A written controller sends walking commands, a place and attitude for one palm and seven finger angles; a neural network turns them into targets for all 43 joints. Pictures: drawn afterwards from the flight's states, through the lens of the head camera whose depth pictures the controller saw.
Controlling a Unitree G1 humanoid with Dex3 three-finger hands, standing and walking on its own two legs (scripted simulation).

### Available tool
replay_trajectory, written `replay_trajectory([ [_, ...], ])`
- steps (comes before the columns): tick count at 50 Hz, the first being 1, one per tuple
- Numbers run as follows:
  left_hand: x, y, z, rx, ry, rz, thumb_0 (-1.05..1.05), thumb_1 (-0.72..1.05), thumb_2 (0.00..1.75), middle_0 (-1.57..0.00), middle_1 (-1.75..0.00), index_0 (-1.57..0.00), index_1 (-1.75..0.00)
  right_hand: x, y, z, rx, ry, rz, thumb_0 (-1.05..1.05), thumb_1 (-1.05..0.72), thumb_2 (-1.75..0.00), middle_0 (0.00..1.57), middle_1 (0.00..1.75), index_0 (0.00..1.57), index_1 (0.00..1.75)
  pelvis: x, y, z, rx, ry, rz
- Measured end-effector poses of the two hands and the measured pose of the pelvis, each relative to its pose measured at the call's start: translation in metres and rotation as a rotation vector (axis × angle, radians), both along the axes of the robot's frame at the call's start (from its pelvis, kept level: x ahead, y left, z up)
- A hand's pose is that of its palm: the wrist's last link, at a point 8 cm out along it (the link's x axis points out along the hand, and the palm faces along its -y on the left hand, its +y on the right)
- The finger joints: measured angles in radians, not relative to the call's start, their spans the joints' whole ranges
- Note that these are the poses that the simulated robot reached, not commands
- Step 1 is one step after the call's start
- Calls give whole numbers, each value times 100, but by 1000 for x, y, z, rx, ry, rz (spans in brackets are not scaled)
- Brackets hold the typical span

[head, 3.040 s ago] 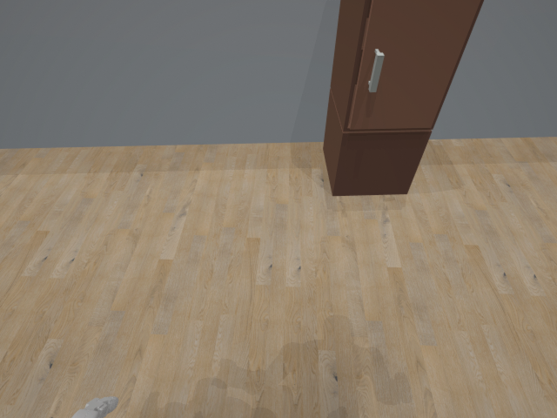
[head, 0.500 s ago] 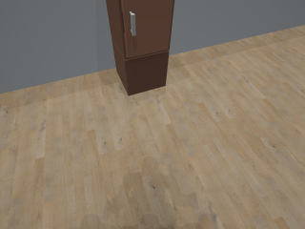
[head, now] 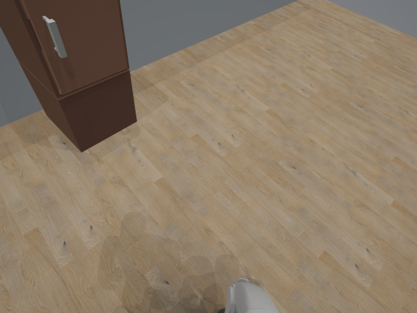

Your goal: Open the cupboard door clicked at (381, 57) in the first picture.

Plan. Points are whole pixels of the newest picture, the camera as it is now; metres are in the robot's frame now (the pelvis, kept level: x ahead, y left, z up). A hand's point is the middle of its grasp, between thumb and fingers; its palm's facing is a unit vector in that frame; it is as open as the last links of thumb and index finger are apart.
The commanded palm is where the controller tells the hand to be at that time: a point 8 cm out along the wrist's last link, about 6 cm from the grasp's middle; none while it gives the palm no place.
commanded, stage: walk to a spot facing it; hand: left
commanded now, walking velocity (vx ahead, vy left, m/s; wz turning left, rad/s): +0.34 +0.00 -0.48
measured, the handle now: (54, 37) +1.00 +0.60 -0.07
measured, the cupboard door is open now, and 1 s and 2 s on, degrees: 0 0 0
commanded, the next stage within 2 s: turn to face it in 1.16 s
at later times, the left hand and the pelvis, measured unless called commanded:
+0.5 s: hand (126, 237) +0.30 +0.19 -0.17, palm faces -0.16 -0.96 -0.21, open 7.3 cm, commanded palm none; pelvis +0.26 +0.01 +0.00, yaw -13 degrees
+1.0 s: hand (180, 138) +0.64 +0.09 -0.16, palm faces -0.45 -0.87 -0.17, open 7.4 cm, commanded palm none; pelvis +0.47 -0.04 +0.00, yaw -28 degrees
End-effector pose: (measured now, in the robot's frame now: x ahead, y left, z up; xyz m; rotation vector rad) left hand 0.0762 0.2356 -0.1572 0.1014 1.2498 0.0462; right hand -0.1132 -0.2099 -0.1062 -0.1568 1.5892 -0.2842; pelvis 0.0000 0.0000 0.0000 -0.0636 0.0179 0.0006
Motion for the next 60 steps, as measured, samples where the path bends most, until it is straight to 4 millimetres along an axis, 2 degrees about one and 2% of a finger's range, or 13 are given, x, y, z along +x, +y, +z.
replay_trajectory([
  [4,77,-29,-9,-23,-47,-100,1,91,90,-19,-30,-20,-30,-7,16,-4,41,116,-117,1,-90,-90,20,30,20,30,41,-8,-11,11,-2,-60],
  [8,137,-46,-12,-10,-120,-128,1,91,90,-20,-30,-20,-30,23,14,-18,70,147,-193,1,-90,-90,20,30,20,30,88,-19,-22,39,-16,-106],
  [10,151,-46,-6,6,-113,-127,1,91,90,-20,-30,-20,-30,63,5,-24,64,82,-196,1,-90,-90,20,30,20,30,106,-21,-18,33,-34,-118],
  [16,183,-24,18,103,-33,-162,0,93,90,-20,-30,-20,-30,222,-21,-29,41,-247,-149,1,-91,-90,20,30,20,30,161,-19,1,46,-28,-173],
  [19,199,-13,27,124,1,-169,0,92,90,-20,-30,-20,-30,290,-32,-26,21,-349,-122,2,-94,-90,20,30,20,30,192,-12,4,49,-17,-192],
  [27,241,13,11,112,107,-119,0,91,90,-20,-30,-20,-30,444,-28,-25,8,-471,-8,1,-93,-90,20,30,20,30,284,12,-7,41,-1,-233],
  [30,261,23,-2,103,172,-120,1,91,90,-20,-30,-20,-30,485,-19,-24,-17,-512,-1,1,-92,-90,20,30,20,30,317,20,-14,56,-16,-266],
  [34,313,24,4,92,181,-186,1,91,90,-20,-30,-20,-30,495,-9,-12,-31,-520,-80,1,-91,-90,20,30,20,30,352,22,-3,45,-40,-322],
  [41,437,-7,20,62,37,-279,1,91,90,-19,-30,-20,-30,467,-17,-3,-85,-379,-242,-2,-95,-90,20,30,20,30,404,12,12,46,-38,-389],
  [46,516,-50,28,50,-28,-362,1,91,90,-19,-30,-20,-30,446,-16,-12,-45,-248,-347,0,-93,-90,20,30,20,30,441,-9,11,59,-32,-441],
  [52,605,-124,25,71,-75,-513,1,91,90,-19,-30,-20,-30,436,-17,-36,34,-132,-499,1,-91,-90,20,30,20,30,488,-54,-4,68,-30,-520],
  [56,652,-170,14,89,-151,-561,1,91,90,-20,-30,-20,-30,449,-37,-59,88,-78,-554,1,-91,-90,20,30,20,30,515,-93,-24,64,-36,-568],
  [60,668,-190,21,103,-129,-566,0,90,90,-20,-30,-20,-30,500,-81,-53,48,-167,-547,1,-91,-90,20,30,20,30,536,-114,-13,53,-46,-592],
])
